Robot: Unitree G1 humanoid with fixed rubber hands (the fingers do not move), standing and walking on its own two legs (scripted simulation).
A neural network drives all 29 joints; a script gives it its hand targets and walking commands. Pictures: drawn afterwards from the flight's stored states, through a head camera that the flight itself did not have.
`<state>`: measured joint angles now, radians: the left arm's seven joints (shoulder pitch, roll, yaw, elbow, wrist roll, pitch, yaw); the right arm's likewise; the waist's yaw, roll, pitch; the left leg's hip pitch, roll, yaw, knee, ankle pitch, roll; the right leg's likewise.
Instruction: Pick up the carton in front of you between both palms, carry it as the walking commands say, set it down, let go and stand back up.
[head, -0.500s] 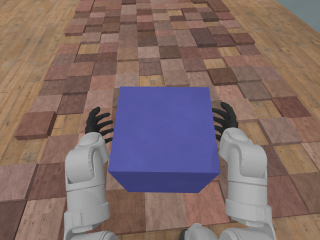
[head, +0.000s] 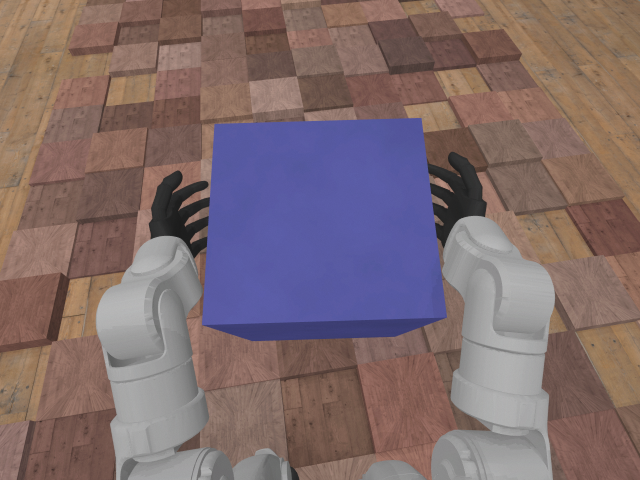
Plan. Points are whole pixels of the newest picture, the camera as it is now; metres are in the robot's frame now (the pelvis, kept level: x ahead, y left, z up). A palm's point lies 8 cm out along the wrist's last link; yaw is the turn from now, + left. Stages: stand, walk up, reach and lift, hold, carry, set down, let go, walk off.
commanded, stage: carry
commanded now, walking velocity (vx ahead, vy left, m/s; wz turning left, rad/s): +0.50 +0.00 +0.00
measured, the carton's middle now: (321, 250) +0.37 -0.02 +0.05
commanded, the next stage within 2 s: none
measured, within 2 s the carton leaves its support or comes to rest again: neither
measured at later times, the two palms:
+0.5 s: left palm (184, 96) +0.60 +0.15 +0.11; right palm (386, 63) +0.65 -0.15 +0.11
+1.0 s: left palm out of the picture +1.02 +0.12 +0.18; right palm out of the picture +1.01 -0.20 +0.18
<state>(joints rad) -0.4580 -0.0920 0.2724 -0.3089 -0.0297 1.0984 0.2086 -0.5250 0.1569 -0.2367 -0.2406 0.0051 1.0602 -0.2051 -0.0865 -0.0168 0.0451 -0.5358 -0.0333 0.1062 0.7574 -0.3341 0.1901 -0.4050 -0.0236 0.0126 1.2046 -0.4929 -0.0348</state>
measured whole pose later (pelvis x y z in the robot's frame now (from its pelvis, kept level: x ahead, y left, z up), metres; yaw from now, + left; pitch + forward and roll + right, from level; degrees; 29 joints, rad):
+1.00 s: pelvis +0.66 -0.04 +0.02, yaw +0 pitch +5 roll +2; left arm -0.60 -0.07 0.33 -0.07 0.03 1.10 0.23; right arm -0.66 0.11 -0.26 -0.01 -0.02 1.09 -0.25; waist -0.04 0.00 -0.11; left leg -0.26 -0.02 0.14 0.56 -0.38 0.05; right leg -0.55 -0.05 -0.07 0.59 -0.16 -0.05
